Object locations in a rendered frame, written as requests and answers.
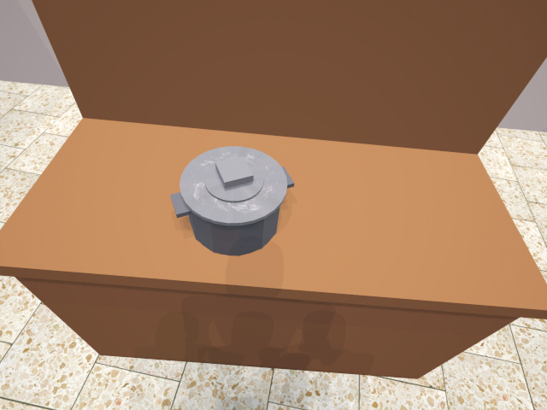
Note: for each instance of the pot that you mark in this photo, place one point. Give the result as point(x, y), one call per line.
point(230, 239)

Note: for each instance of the knob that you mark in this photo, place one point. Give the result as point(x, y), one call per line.
point(234, 172)

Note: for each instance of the table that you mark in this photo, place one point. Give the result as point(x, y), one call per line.
point(393, 253)

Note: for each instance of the lid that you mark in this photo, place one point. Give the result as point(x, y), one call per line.
point(204, 194)

